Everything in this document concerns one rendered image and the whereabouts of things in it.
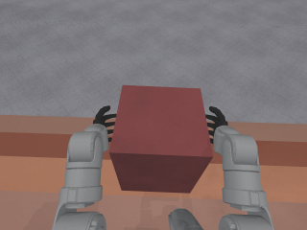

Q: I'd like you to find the robot left upper arm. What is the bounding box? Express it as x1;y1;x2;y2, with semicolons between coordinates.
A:
53;211;106;230

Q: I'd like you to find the carton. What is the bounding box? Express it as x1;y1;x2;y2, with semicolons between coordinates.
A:
109;85;213;194

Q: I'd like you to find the right robot thigh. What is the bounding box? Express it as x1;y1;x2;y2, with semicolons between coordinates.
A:
168;208;203;230

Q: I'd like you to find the robot left forearm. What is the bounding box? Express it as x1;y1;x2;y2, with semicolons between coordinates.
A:
52;124;109;230

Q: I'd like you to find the right robot hand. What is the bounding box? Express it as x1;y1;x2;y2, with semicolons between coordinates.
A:
205;106;228;144

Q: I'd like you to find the robot right upper arm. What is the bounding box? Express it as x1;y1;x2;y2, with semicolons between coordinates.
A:
218;214;272;230

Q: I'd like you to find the robot right forearm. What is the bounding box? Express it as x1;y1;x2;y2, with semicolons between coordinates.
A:
213;126;274;230

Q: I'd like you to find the left robot hand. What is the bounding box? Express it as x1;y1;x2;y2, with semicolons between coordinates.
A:
93;105;117;142

